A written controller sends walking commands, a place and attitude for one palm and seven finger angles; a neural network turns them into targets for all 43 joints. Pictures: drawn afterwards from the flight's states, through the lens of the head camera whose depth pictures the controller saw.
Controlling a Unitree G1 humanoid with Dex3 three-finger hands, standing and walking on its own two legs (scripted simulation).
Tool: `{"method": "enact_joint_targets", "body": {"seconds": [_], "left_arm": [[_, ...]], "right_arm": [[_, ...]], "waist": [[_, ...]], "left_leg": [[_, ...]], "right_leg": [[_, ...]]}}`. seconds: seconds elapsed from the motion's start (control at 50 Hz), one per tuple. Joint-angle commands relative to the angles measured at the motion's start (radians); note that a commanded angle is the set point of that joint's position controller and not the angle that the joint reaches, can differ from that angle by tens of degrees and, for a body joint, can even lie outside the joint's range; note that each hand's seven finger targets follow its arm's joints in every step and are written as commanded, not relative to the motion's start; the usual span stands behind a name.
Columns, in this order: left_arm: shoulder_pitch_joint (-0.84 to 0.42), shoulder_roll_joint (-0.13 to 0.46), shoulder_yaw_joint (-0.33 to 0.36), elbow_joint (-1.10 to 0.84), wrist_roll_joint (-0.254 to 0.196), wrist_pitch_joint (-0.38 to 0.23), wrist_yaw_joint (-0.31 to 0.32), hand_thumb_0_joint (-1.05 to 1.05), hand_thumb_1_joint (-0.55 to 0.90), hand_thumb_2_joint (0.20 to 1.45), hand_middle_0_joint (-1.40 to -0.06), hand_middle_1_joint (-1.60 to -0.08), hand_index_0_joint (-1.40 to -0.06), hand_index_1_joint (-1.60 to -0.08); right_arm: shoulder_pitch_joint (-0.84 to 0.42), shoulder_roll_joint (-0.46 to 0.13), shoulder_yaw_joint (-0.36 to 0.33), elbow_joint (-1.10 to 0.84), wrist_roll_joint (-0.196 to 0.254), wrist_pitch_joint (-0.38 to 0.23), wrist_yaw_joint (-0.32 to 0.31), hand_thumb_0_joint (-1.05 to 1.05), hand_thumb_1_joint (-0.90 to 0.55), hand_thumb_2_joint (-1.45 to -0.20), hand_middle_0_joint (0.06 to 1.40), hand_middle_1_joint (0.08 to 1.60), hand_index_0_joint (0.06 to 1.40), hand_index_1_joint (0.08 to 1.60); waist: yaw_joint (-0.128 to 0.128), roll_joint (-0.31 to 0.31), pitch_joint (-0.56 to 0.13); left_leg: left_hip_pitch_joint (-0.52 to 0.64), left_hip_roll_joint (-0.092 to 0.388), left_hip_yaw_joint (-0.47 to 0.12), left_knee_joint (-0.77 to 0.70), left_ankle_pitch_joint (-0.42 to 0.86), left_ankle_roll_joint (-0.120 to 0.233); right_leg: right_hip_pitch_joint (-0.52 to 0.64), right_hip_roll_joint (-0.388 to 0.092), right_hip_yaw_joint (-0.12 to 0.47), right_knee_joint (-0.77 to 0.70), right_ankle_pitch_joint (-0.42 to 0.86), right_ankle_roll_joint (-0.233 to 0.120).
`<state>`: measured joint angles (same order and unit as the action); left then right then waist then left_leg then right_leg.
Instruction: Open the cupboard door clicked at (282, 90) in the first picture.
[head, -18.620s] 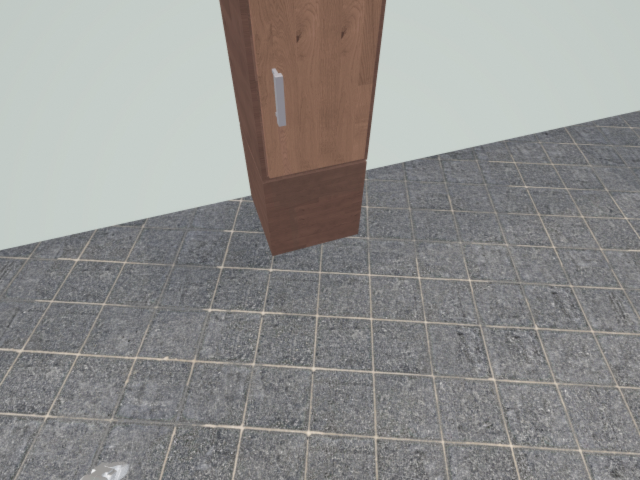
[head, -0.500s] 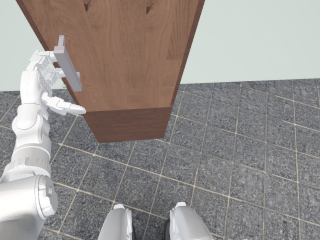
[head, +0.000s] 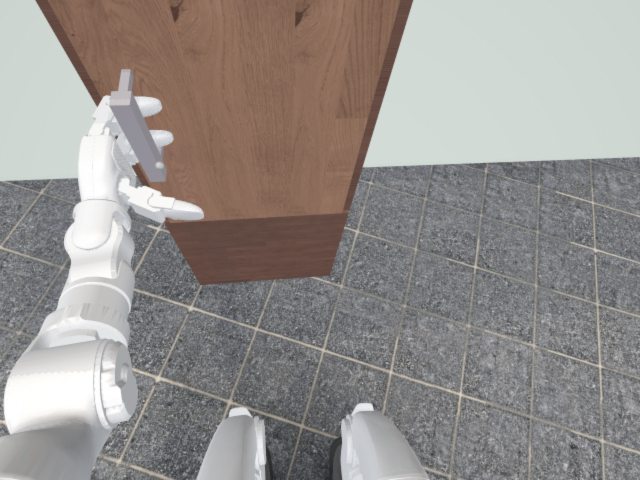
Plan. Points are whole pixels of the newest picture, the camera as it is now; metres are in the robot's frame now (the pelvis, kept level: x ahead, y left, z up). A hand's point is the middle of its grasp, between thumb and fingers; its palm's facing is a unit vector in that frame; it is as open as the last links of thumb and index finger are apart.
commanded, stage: slide the fingers in behind the handle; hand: left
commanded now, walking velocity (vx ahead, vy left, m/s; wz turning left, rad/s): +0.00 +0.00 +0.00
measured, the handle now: (143, 130) +0.54 +0.20 +0.04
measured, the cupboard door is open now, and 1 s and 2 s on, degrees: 0 0 41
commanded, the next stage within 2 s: close the thumb around the handle in 0.32 s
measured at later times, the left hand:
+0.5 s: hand (159, 164) +0.49 +0.18 +0.04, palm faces +0.05 -1.00 -0.02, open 13.9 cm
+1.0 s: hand (157, 166) +0.48 +0.18 +0.04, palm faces +0.05 -1.00 -0.02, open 6.2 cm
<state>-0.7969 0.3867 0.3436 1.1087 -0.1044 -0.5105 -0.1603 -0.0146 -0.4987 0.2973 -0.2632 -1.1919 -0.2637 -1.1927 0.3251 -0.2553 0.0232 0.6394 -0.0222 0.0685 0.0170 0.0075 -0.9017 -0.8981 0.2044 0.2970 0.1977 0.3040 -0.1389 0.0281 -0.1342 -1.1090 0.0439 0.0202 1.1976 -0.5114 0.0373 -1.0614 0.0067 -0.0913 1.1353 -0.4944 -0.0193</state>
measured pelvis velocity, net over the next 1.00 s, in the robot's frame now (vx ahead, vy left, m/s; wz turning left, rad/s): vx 0.00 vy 0.00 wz -0.01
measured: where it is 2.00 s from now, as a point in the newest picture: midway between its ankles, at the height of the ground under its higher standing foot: outside the picture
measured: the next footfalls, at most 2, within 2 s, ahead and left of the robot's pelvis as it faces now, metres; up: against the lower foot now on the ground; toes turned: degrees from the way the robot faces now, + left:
none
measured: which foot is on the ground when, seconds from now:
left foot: down 0.00-1.00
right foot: down 0.00-1.00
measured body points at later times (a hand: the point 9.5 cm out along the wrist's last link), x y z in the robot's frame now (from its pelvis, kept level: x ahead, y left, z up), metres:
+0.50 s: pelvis +0.00 +0.00 +0.00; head +0.14 +0.01 +0.43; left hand +0.48 +0.23 +0.05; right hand +0.03 -0.27 -0.12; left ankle +0.02 +0.09 -0.64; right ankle +0.02 -0.11 -0.64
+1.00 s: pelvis +0.00 +0.00 +0.00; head +0.14 +0.02 +0.43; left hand +0.48 +0.23 +0.05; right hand +0.03 -0.26 -0.12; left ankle +0.02 +0.09 -0.64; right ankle +0.02 -0.11 -0.64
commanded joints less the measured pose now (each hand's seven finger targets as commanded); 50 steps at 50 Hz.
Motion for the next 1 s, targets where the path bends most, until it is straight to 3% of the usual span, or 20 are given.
{"method": "enact_joint_targets", "body": {"seconds": [0.0, 0.08, 0.12, 0.16, 0.2, 0.24, 0.3, 0.34, 0.4, 0.42, 0.44, 0.5, 0.54, 0.6, 0.68, 0.7, 0.76, 0.86, 0.9, 0.98], "left_arm": [[-0.381, 0.215, 0.02, -0.199, 0.022, -0.074, 0.013, 0.0, -0.5, 0.3, -0.3, -1.2, -0.3, -1.2], [-0.369, 0.263, 0.066, -0.213, 0.003, -0.072, 0.001, 0.0, -0.5, 0.3, -0.3, -1.2, -0.3, -1.2], [-0.382, 0.233, 0.042, -0.22, -0.004, -0.068, -0.009, 0.0, -0.5, 0.3, -0.3, -1.2, -0.3, -1.2], [-0.364, 0.262, 0.064, -0.223, -0.006, -0.069, -0.014, 0.0, -0.5, 0.3, -0.3, -1.2, -0.3, -1.2], [-0.382, 0.216, 0.024, -0.213, -0.005, -0.065, -0.018, 0.0, -0.5, 0.3, -0.3, -1.2, -0.3, -1.2], [-0.395, 0.248, 0.053, -0.205, -0.009, -0.061, -0.011, 0.0, -0.5, 0.3, -0.3, -1.2, -0.3, -1.2], [-0.385, 0.26, 0.061, -0.234, -0.006, -0.073, -0.011, 0.0, -0.5, 0.3, -0.3, -1.2, -0.3, -1.2], [-0.406, 0.208, 0.019, -0.228, -0.006, -0.069, -0.013, 0.0, -0.5, 0.3, -0.3, -1.2, -0.3, -1.2], [-0.37, 0.28, 0.079, -0.211, -0.007, -0.064, -0.012, 0.0, -0.5, 0.3, -0.3, -1.2, -0.3, -1.2], [-0.346, 0.296, 0.093, -0.211, -0.005, -0.063, -0.012, 0.0, -0.444, 0.324, -0.304, -1.206, -0.304, -1.206], [-0.365, 0.25, 0.05, -0.223, -0.005, -0.062, -0.016, 0.0, -0.388, 0.348, -0.308, -1.212, -0.308, -1.212], [-0.355, 0.278, 0.078, -0.212, -0.01, -0.061, -0.019, 0.0, -0.22, 0.42, -0.32, -1.23, -0.32, -1.23], [-0.385, 0.239, 0.036, -0.235, -0.008, -0.065, -0.024, 0.0, -0.108, 0.468, -0.328, -1.242, -0.328, -1.242], [-0.39, 0.242, 0.045, -0.217, -0.013, -0.067, -0.022, 0.0, 0.06, 0.54, -0.34, -1.26, -0.34, -1.26], [-0.372, 0.251, 0.052, -0.236, -0.013, -0.071, -0.017, 0.0, 0.284, 0.636, -0.356, -1.284, -0.356, -1.284], [-0.367, 0.228, 0.034, -0.232, -0.011, -0.068, -0.019, 0.0, 0.34, 0.66, -0.36, -1.29, -0.36, -1.29], [-0.364, 0.256, 0.059, -0.219, -0.013, -0.064, -0.014, 0.0, 0.508, 0.732, -0.372, -1.308, -0.372, -1.308], [-0.356, 0.257, 0.061, -0.205, -0.01, -0.068, -0.018, 0.0, 0.788, 0.852, -0.392, -1.338, -0.392, -1.338], [-0.366, 0.244, 0.052, -0.24, -0.014, -0.076, -0.019, 0.0, 0.9, 0.9, -0.4, -1.35, -0.4, -1.35], [-0.335, 0.243, 0.057, -0.246, -0.016, -0.079, -0.014, 0.0, 0.9, 0.9, -0.4, -1.35, -0.4, -1.35]], "right_arm": [[0.153, -0.171, -0.059, -0.062, -0.004, -0.009, -0.005, 0.0, -0.9, -0.9, 0.2, 0.3, 0.2, 0.3], [0.155, -0.177, -0.06, -0.074, -0.001, -0.004, -0.011, 0.0, -0.9, -0.9, 0.2, 0.3, 0.2, 0.3], [0.151, -0.17, -0.058, -0.072, 0.002, -0.007, -0.01, 0.0, -0.9, -0.9, 0.2, 0.3, 0.2, 0.3], [0.159, -0.176, -0.06, -0.074, 0.002, -0.006, -0.014, 0.0, -0.9, -0.9, 0.2, 0.3, 0.2, 0.3], [0.155, -0.169, -0.057, -0.066, 0.005, -0.007, -0.012, 0.0, -0.9, -0.9, 0.2, 0.3, 0.2, 0.3], [0.161, -0.177, -0.059, -0.061, 0.002, -0.008, -0.014, 0.0, -0.9, -0.9, 0.2, 0.3, 0.2, 0.3], [0.157, -0.175, -0.06, -0.063, 0.002, -0.012, -0.016, 0.0, -0.9, -0.9, 0.2, 0.3, 0.2, 0.3], [0.157, -0.17, -0.06, -0.058, 0.001, -0.013, -0.013, 0.0, -0.9, -0.9, 0.2, 0.3, 0.2, 0.3], [0.163, -0.178, -0.06, -0.062, 0.002, -0.011, -0.016, 0.0, -0.9, -0.9, 0.2, 0.3, 0.2, 0.3], [0.161, -0.178, -0.059, -0.068, 0.003, -0.009, -0.017, 0.0, -0.9, -0.9, 0.2, 0.3, 0.2, 0.3], [0.153, -0.171, -0.057, -0.07, 0.004, -0.01, -0.015, 0.0, -0.9, -0.9, 0.2, 0.3, 0.2, 0.3], [0.16, -0.175, -0.058, -0.069, 0.005, -0.01, -0.017, 0.0, -0.9, -0.9, 0.2, 0.3, 0.2, 0.3], [0.15, -0.17, -0.058, -0.07, 0.007, -0.012, -0.017, 0.0, -0.9, -0.9, 0.2, 0.3, 0.2, 0.3], [0.157, -0.176, -0.062, -0.059, 0.005, -0.014, -0.018, 0.0, -0.9, -0.9, 0.2, 0.3, 0.2, 0.3], [0.159, -0.18, -0.062, -0.06, 0.003, -0.014, -0.017, 0.0, -0.9, -0.9, 0.2, 0.3, 0.2, 0.3], [0.154, -0.174, -0.061, -0.063, 0.004, -0.014, -0.015, 0.0, -0.9, -0.9, 0.2, 0.3, 0.2, 0.3], [0.156, -0.179, -0.06, -0.064, 0.003, -0.013, -0.016, 0.0, -0.9, -0.9, 0.2, 0.3, 0.2, 0.3], [0.153, -0.177, -0.06, -0.067, 0.004, -0.018, -0.018, 0.0, -0.9, -0.9, 0.2, 0.3, 0.2, 0.3], [0.146, -0.175, -0.06, -0.068, 0.003, -0.019, -0.015, 0.0, -0.9, -0.9, 0.2, 0.3, 0.2, 0.3], [0.15, -0.175, -0.062, -0.068, 0.003, -0.018, -0.013, 0.0, -0.9, -0.9, 0.2, 0.3, 0.2, 0.3]], "waist": [[-0.02, 0.097, -0.487], [-0.016, 0.055, -0.515], [-0.022, 0.086, -0.498], [-0.012, 0.074, -0.502], [-0.023, 0.108, -0.482], [-0.029, 0.063, -0.472], [-0.012, 0.106, -0.516], [-0.033, 0.1, -0.486], [-0.014, 0.083, -0.503], [-0.001, 0.084, -0.507], [-0.017, 0.088, -0.496], [-0.013, 0.068, -0.489], [-0.022, 0.108, -0.489], [-0.028, 0.09, -0.483], [-0.016, 0.096, -0.516], [-0.014, 0.115, -0.505], [-0.019, 0.069, -0.476], [-0.016, 0.076, -0.47], [-0.008, 0.12, -0.498], [-0.002, 0.089, -0.516]], "left_leg": [[0.422, -0.019, -0.088, -0.127, 0.405, -0.02], [0.376, -0.023, -0.075, -0.121, 0.392, -0.012], [0.371, -0.024, -0.067, -0.122, 0.374, -0.011], [0.379, -0.022, -0.071, -0.123, 0.393, -0.012], [0.392, -0.021, -0.072, -0.124, 0.389, -0.015], [0.362, -0.021, -0.073, -0.123, 0.354, -0.01], [0.397, -0.022, -0.073, -0.121, 0.386, -0.016], [0.393, -0.021, -0.073, -0.122, 0.371, -0.014], [0.366, -0.024, -0.067, -0.121, 0.378, -0.011], [0.355, -0.026, -0.064, -0.121, 0.376, -0.012], [0.359, -0.026, -0.063, -0.124, 0.371, -0.01], [0.343, -0.025, -0.061, -0.121, 0.368, -0.009], [0.371, -0.024, -0.066, -0.125, 0.363, -0.012], [0.386, -0.02, -0.076, -0.123, 0.363, -0.014], [0.411, -0.02, -0.079, -0.125, 0.39, -0.016], [0.406, -0.022, -0.075, -0.126, 0.386, -0.016], [0.369, -0.024, -0.072, -0.126, 0.363, -0.01], [0.375, -0.022, -0.075, -0.129, 0.358, -0.013], [0.406, -0.022, -0.075, -0.131, 0.372, -0.018], [0.411, -0.021, -0.075, -0.129, 0.404, -0.019]], "right_leg": [[0.155, 0.037, 0.05, -0.112, 0.309, -0.004], [0.22, 0.037, 0.065, -0.113, 0.341, 0.001], [0.217, 0.037, 0.069, -0.121, 0.335, 0.003], [0.223, 0.039, 0.067, -0.116, 0.347, -0.001], [0.188, 0.038, 0.063, -0.12, 0.331, 0.0], [0.199, 0.038, 0.066, -0.127, 0.309, 0.003], [0.197, 0.036, 0.065, -0.116, 0.327, -0.001], [0.179, 0.036, 0.062, -0.123, 0.313, 0.002], [0.222, 0.037, 0.07, -0.122, 0.337, 0.002], [0.235, 0.036, 0.073, -0.118, 0.339, 0.001], [0.228, 0.036, 0.071, -0.122, 0.339, 0.003], [0.24, 0.036, 0.074, -0.124, 0.344, 0.004], [0.211, 0.036, 0.071, -0.124, 0.326, 0.002], [0.186, 0.039, 0.064, -0.124, 0.31, 0.002], [0.194, 0.038, 0.061, -0.12, 0.322, -0.001], [0.191, 0.038, 0.061, -0.121, 0.32, -0.001], [0.211, 0.039, 0.066, -0.127, 0.318, 0.0], [0.196, 0.04, 0.062, -0.121, 0.306, -0.003], [0.188, 0.038, 0.061, -0.121, 0.306, -0.002], [0.211, 0.04, 0.06, -0.117, 0.335, -0.002]]}}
